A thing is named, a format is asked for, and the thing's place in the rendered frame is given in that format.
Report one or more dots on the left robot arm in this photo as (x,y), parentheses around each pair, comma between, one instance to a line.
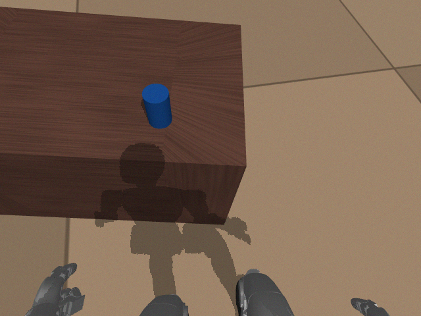
(44,309)

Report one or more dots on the can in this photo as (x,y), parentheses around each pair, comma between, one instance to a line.
(157,105)

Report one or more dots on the right robot hand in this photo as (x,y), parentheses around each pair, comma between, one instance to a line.
(368,307)

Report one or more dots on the left robot hand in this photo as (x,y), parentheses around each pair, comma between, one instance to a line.
(69,300)

